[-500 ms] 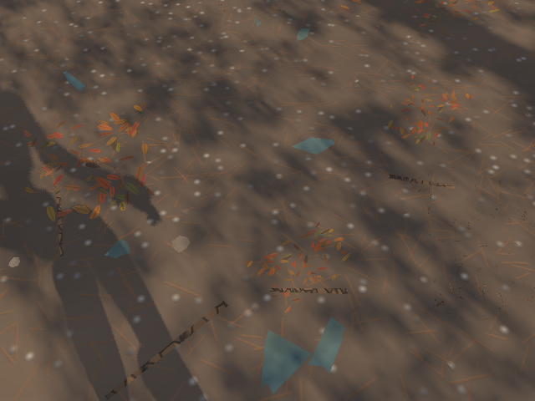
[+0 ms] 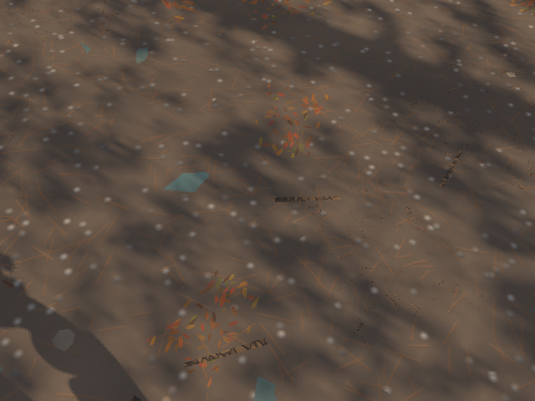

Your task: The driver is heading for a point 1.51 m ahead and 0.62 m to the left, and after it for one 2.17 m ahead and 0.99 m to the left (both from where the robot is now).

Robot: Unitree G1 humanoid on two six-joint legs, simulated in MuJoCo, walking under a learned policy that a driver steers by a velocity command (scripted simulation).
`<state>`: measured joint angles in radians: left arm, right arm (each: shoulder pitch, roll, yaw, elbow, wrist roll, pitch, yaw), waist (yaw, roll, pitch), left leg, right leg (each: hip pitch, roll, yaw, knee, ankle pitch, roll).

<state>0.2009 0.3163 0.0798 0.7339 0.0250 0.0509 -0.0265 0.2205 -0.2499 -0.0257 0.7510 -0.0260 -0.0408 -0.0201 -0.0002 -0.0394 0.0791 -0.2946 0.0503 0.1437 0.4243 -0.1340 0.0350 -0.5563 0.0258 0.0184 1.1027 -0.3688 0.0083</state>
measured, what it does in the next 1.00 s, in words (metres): steps on the spot, turning left: right foot, then left foot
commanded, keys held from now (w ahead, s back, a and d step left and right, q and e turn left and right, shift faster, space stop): e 0.08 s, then q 0.90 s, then w+q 0.02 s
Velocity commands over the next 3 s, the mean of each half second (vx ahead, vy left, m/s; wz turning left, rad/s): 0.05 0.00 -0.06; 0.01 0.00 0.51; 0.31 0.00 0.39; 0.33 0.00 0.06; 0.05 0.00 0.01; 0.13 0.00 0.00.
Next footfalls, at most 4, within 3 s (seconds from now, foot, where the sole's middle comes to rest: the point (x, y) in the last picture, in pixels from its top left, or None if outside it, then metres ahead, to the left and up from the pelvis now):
0.18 right None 0.08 -0.13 -0.78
0.60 left None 0.01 0.07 -0.78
1.14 right None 0.08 -0.10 -0.78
1.60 left None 0.19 0.22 -0.78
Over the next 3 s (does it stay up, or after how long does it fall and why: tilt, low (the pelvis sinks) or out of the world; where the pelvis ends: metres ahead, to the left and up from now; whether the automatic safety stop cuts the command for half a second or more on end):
stays up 0.38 0.25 0.00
